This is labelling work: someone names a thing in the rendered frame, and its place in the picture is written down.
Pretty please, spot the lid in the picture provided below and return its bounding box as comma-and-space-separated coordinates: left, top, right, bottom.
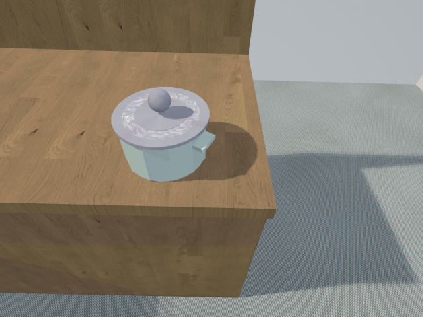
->
112, 87, 210, 150

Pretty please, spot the knob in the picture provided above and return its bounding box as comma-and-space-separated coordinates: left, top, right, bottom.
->
147, 88, 171, 112

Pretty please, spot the table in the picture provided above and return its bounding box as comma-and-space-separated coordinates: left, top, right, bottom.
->
0, 0, 277, 298

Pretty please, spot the pot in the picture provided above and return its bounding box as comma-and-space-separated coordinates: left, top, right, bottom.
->
119, 129, 215, 182

